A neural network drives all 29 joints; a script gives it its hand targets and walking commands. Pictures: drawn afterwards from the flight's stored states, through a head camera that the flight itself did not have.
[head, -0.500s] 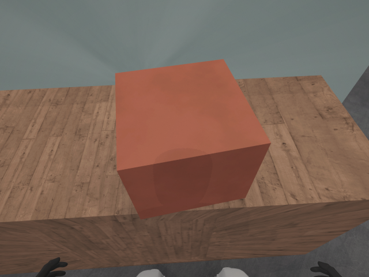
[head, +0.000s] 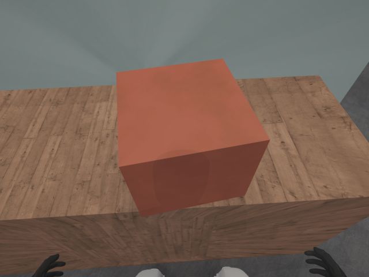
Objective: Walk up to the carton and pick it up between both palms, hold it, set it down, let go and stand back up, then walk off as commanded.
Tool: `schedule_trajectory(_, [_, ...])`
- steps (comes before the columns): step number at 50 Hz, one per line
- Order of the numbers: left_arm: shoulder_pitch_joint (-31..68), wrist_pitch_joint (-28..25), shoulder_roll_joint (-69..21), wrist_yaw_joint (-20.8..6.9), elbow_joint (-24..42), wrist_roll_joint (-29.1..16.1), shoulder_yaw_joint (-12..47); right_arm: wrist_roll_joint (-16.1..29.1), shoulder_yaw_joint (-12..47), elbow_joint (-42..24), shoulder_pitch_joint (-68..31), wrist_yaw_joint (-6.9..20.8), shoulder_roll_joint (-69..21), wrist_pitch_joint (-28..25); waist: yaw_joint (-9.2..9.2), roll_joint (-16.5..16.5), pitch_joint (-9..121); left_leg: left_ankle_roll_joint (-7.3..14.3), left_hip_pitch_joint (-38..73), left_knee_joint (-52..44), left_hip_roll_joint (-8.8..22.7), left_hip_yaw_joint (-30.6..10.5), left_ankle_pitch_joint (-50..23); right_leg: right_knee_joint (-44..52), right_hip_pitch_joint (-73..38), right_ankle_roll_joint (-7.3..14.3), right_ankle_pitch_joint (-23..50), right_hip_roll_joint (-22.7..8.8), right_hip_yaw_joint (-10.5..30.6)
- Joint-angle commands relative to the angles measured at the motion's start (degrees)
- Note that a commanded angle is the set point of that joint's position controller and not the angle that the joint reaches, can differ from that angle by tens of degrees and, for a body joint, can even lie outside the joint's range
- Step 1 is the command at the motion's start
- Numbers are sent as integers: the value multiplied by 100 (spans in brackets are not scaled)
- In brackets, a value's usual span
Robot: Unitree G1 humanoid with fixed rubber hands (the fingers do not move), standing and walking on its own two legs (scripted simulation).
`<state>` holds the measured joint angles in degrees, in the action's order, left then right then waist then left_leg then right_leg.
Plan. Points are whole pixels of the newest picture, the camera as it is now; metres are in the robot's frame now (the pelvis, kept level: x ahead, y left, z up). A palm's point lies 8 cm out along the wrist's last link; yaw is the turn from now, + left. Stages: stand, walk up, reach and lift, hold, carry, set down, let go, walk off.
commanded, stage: reach and lift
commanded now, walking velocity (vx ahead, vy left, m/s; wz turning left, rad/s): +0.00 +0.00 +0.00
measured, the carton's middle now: (182, 136) +0.43 +0.01 +0.04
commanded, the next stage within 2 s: none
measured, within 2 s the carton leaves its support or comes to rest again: neither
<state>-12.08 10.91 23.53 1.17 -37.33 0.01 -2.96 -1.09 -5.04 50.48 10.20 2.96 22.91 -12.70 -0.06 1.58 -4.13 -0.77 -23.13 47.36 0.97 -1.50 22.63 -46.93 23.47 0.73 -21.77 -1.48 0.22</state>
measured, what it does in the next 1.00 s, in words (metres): stands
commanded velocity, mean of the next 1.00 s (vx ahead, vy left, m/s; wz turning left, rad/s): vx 0.00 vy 0.00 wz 0.00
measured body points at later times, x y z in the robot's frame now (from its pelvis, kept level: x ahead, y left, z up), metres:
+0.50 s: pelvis +0.00 -0.02 +0.02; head -0.03 -0.02 +0.47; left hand +0.19 +0.28 -0.03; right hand +0.15 -0.31 -0.05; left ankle +0.03 +0.13 -0.70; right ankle +0.04 -0.14 -0.70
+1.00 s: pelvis -0.01 -0.02 +0.02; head -0.04 -0.03 +0.47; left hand +0.21 +0.25 +0.01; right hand +0.20 -0.30 +0.00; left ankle +0.03 +0.13 -0.70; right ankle +0.04 -0.14 -0.70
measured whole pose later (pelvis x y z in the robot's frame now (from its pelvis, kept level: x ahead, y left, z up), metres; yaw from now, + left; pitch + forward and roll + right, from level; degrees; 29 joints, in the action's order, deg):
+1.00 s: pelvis -0.01 -0.02 +0.02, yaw +0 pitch -8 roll +1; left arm -7.6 0.5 15.3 7.4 -26.6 -3.7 -3.6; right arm 5.5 -5.4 31.2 9.6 9.4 20.6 -11.7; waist -0.1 0.8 -4.1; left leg -2.5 -10.0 34.7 2.1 -1.4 16.4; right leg -36.3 11.3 0.0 -16.6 -0.6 -0.1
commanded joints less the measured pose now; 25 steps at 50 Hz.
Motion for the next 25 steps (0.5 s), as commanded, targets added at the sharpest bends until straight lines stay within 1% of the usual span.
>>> schedule_trajectory(1, [1389, 453, 317, 142, 1335, 226, -372, -713, -989, 346, -852, 98, 1286, -681, -146, 175, 412, 430, -1815, -1826, 635, 388, 592, 140, -2074, -13, 994, 452, -639])
schedule_trajectory(2, [1334, 453, 287, 161, 1439, 233, -360, -603, -876, 243, -810, 134, 1242, -709, -148, 174, 497, 408, -1485, -1836, 604, 348, 559, 330, -2110, 10, 1034, 421, -558])
schedule_trajectory(3, [1257, 424, 307, 194, 1612, 232, -487, -517, -840, 210, -700, 120, 1225, -711, -109, -34, 678, 386, -1219, -1895, 559, 395, 351, 524, -2186, -6, 1157, 472, -542])
schedule_trajectory(4, [1084, 371, 260, 201, 1753, 193, -444, -416, -766, 196, -543, 148, 1160, -729, -99, -39, 747, 316, -832, -1906, 507, 377, -88, 742, -2146, 8, 1408, 438, -495])
schedule_trajectory(5, [1094, 325, 263, 226, 1810, 195, -418, -293, -702, 230, -490, 153, 1085, -727, -67, 48, 764, 274, -787, -2001, 490, 369, -231, 863, -2184, -17, 1565, 459, -509])
schedule_trajectory(6, [886, 296, 251, 222, 1810, 189, -435, -260, -677, 218, -348, 159, 1080, -756, -92, -131, 828, 207, -402, -1887, 395, 397, -632, 1031, -2050, -8, 1761, 440, -483])
schedule_trajectory(7, [856, 245, 376, 208, 2019, 227, -530, -207, -628, 37, -346, 134, 1024, -754, 14, -261, 1018, 170, -138, -1740, 267, 544, -944, 1182, -1971, 23, 1899, 352, -413])
schedule_trajectory(8, [573, 200, 350, 170, 1880, 254, -610, -116, -487, -234, -255, 113, 835, -777, 156, -506, 937, 233, 169, -1809, 134, 566, -952, 1409, -1946, 18, 1890, 322, -316])
schedule_trajectory(9, [417, 191, 335, 173, 1815, 283, -650, -28, -376, -206, -184, 120, 812, -754, 192, -515, 952, 137, 490, -1739, 27, 587, -1321, 1549, -1783, 2, 2029, 279, -288])
schedule_trajectory(10, [426, 110, 350, 166, 2077, 212, -680, 38, -366, -447, -265, 109, 860, -760, 318, -706, 976, 105, 783, -1743, -49, 615, -1493, 1679, -1674, -21, 2107, 310, -246])
schedule_trajectory(11, [309, 49, 355, 164, 1937, 241, -771, 64, -306, -646, -275, 99, 789, -780, 488, -806, 786, 142, 834, -1802, -110, 656, -1530, 1833, -1746, -64, 2135, 272, -140])
schedule_trajectory(12, [419, 7, 319, 183, 2030, 228, -740, 69, -366, -526, -355, 111, 799, -784, 378, -764, 685, 78, 913, -1837, -153, 617, -1545, 1845, -1627, -66, 2075, 308, -193])
schedule_trajectory(13, [442, -36, 378, 170, 2099, 214, -780, 56, -305, -665, -339, 95, 762, -784, 436, -674, 619, 48, 924, -1834, -179, 636, -1641, 1907, -1613, -58, 2162, 304, -178])
schedule_trajectory(14, [447, -85, 308, 185, 1997, 197, -772, 51, -283, -661, -295, 108, 681, -728, 425, -664, 394, 63, 927, -1962, -185, 597, -1356, 2054, -1676, -51, 1702, 326, -118])
schedule_trajectory(15, [463, -75, 337, 199, 1918, 198, -795, 99, -245, -756, -353, 130, 668, -689, 386, -627, 332, 95, 943, -2041, -176, 607, -1219, 2142, -1629, -30, 1477, 291, -60])
schedule_trajectory(16, [441, -72, 265, 222, 1845, 210, -784, 106, -181, -801, -356, 137, 642, -678, 361, -488, 268, 63, 931, -2099, -197, 572, -1040, 2195, -1653, -5, 1237, 273, -38])
schedule_trajectory(17, [590, -105, 227, 244, 1721, 204, -791, 118, -162, -815, -446, 170, 587, -648, 438, -492, 55, 100, 800, -2208, -237, 601, -903, 2258, -1617, -2, 1060, 263, -5])
schedule_trajectory(18, [589, -99, 193, 219, 1699, 124, -717, 117, -189, -924, -384, 129, 546, -645, 389, -607, 61, 103, 856, -2197, -228, 597, -904, 2305, -1648, 6, 1099, 250, 14])
schedule_trajectory(19, [563, -143, 135, 240, 1730, 104, -686, 124, -189, -942, -374, 163, 585, -621, 365, -630, -29, 92, 969, -2286, -218, 593, -811, 2411, -1616, 33, 911, 244, -32])
schedule_trajectory(20, [543, -138, 98, 242, 1700, 99, -664, 118, -199, -1010, -326, 192, 557, -617, 383, -443, 17, 76, 937, -2356, -235, 597, -824, 2466, -1730, 54, 847, 274, -27])
schedule_trajectory(21, [599, -189, 81, 270, 1921, 40, -589, 192, -195, -1162, -410, 203, 541, -637, 360, -413, 48, 48, 1032, -2362, -243, 571, -894, 2447, -1662, 35, 869, 242, -31])
schedule_trajectory(22, [597, -252, 27, 290, 2068, -25, -552, 266, -215, -1394, -404, 248, 535, -656, 381, -356, 172, 43, 1098, -2437, -241, 559, -946, 2468, -1697, 58, 920, 286, -96])
schedule_trajectory(23, [848, -285, 66, 304, 2008, -38, -563, 285, -195, -1632, -555, 246, 466, -635, 400, -314, 60, 112, 946, -2523, -237, 567, -528, 2500, -1718, 49, 351, 288, -26])
schedule_trajectory(24, [796, -306, 78, 344, 2056, -77, -531, 315, -271, -1660, -713, 298, 590, -590, 452, -241, 6, 78, 863, -2603, -208, 616, -519, 2475, -1617, 80, 325, 328, -109])
schedule_trajectory(25, [838, -367, -73, 360, 2127, -145, -403, 354, -249, -1733, -617, 342, 497, -568, 431, -198, 35, 129, 695, -2691, -163, 555, -259, 2406, -1682, 98, 152, 345, -88])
